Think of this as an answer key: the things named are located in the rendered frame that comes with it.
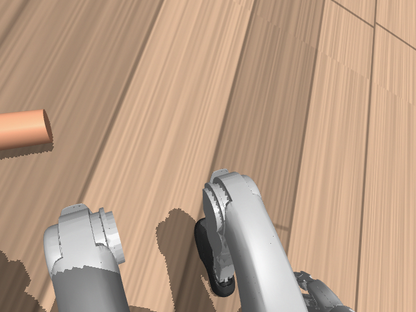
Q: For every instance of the right robot foot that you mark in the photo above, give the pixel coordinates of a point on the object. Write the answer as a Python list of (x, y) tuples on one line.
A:
[(206, 255)]

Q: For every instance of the right robot hand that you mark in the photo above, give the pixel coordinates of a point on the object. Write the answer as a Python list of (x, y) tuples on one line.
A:
[(320, 298)]

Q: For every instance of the bottle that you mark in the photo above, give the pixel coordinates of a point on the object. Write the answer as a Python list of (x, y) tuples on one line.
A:
[(25, 128)]

